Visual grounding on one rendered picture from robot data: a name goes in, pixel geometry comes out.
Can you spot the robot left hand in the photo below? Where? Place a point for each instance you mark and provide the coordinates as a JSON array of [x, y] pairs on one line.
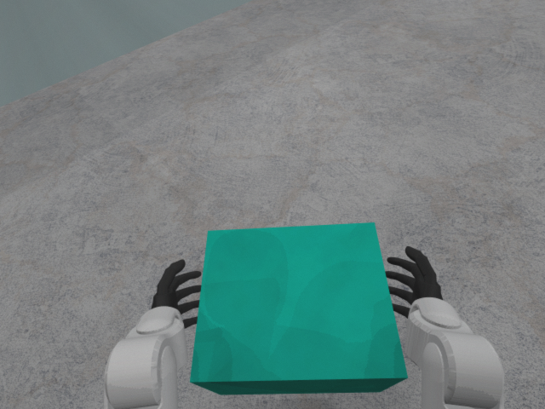
[[168, 296]]

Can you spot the left robot forearm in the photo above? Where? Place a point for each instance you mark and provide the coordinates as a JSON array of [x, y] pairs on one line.
[[141, 371]]

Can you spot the robot right hand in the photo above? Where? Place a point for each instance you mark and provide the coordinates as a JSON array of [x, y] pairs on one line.
[[423, 285]]

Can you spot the carton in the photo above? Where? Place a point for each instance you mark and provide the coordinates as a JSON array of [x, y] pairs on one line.
[[296, 310]]

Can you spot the right robot forearm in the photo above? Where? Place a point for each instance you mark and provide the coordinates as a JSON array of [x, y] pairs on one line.
[[460, 370]]

